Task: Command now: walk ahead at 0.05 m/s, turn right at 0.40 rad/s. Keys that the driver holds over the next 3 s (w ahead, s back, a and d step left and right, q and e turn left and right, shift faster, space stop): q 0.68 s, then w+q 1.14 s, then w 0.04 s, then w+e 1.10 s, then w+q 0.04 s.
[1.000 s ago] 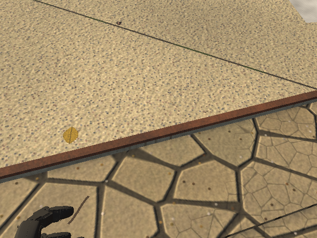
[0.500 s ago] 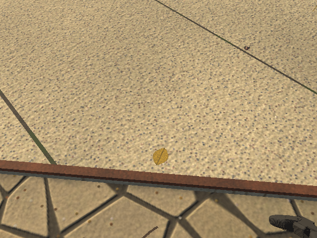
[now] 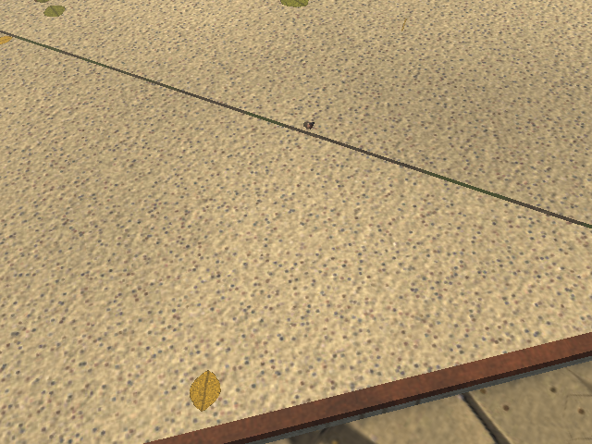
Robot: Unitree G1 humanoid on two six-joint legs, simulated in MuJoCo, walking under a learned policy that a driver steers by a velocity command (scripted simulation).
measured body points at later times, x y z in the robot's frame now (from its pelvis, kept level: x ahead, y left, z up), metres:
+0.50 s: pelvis +0.04 +0.01 +0.01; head +0.07 +0.03 +0.45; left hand +0.17 +0.29 -0.11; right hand +0.20 -0.26 -0.10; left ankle +0.02 +0.11 -0.73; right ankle +0.06 -0.10 -0.73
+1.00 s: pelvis +0.11 +0.02 +0.01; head +0.12 +0.03 +0.46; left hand +0.17 +0.35 -0.07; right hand +0.31 -0.20 -0.10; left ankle +0.02 +0.11 -0.73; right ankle +0.19 -0.08 -0.73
